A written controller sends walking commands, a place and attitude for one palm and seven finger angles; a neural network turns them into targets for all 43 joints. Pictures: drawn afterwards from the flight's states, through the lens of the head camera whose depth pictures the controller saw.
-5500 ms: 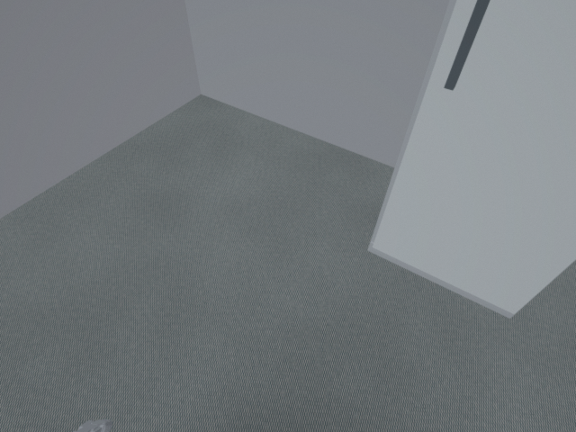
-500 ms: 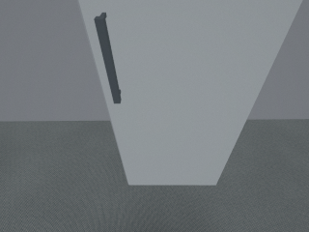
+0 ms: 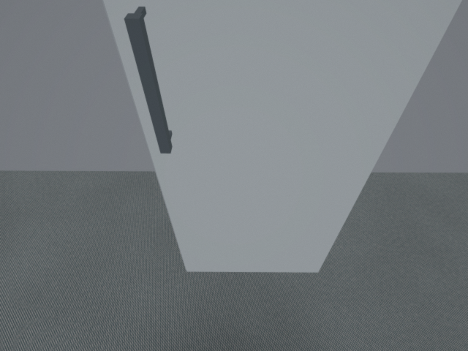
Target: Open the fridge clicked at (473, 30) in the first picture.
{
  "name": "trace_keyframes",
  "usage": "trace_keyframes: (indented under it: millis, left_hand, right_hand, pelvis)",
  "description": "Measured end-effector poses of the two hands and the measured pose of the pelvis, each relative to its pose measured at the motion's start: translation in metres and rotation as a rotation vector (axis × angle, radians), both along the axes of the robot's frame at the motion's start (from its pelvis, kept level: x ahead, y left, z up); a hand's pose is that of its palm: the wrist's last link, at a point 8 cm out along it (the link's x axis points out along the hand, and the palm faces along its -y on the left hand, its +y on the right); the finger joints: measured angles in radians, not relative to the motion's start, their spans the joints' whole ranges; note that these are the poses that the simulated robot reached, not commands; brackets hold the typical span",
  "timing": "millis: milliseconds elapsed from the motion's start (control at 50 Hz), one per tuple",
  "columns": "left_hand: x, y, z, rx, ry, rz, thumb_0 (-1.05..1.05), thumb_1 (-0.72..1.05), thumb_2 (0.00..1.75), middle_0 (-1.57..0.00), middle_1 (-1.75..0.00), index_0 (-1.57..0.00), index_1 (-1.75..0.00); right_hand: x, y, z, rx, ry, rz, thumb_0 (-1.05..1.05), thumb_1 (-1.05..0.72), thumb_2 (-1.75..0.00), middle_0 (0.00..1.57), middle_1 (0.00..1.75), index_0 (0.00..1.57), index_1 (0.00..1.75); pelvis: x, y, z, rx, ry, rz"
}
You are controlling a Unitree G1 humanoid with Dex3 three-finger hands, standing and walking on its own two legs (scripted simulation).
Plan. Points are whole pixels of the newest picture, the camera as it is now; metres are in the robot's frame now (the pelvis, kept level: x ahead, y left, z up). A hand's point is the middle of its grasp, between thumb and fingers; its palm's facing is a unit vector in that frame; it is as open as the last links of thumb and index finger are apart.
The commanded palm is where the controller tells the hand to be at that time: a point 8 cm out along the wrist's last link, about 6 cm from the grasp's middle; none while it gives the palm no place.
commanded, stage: look again from close up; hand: left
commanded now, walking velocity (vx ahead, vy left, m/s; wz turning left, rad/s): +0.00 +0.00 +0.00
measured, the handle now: (155, 89) +0.51 +0.18 +0.20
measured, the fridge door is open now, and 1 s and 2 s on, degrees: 0 0 0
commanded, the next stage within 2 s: raise the hand to about handle height in 0.54 s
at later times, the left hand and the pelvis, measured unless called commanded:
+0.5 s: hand out of the picture +0.02 +0.17 -0.17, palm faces +0.03 -0.98 -0.20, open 7.4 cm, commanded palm none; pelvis +0.01 -0.01 +0.00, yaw +0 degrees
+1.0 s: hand (137, 312) +0.18 +0.17 +0.00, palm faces +0.00 -1.00 +0.00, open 8.3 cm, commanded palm +0.13 +0.24 -0.01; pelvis +0.00 +0.00 -0.05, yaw +0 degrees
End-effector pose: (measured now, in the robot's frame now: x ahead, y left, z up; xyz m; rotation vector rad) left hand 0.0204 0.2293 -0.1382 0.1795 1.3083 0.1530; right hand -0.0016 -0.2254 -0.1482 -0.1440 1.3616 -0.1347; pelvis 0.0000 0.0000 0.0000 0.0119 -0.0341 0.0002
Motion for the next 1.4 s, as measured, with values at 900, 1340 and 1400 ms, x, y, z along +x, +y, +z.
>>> trace_keyframes:
  millis: [900,1340,1400]
  left_hand:
    - [0.162,-0.003,0.161,-0.079,-1.323,-0.053,0.01,0.80,0.84,-0.21,-0.38,-0.20,-0.38]
    - [0.158,0.037,0.183,-0.100,-1.299,-0.171,0.01,0.28,0.63,-0.25,-0.69,-0.24,-0.70]
    - [0.167,0.046,0.194,-0.097,-1.274,-0.151,0.01,0.21,0.60,-0.25,-0.74,-0.25,-0.74]
  right_hand:
    - [0.151,-0.029,0.052,-0.103,-0.754,0.085,0.02,-0.91,-0.90,0.20,0.30,0.20,0.29]
    - [0.188,0.035,0.042,0.016,-0.783,0.191,0.02,-0.90,-0.90,0.20,0.30,0.21,0.30]
    - [0.173,0.032,0.042,0.012,-0.761,0.148,0.02,-0.90,-0.90,0.21,0.30,0.21,0.30]
  pelvis:
    - [-0.002,-0.001,-0.029,0.003,0.111,0.011]
    - [0.001,0.002,-0.042,-0.049,0.121,0.050]
    - [0.005,0.005,-0.035,-0.041,0.111,0.038]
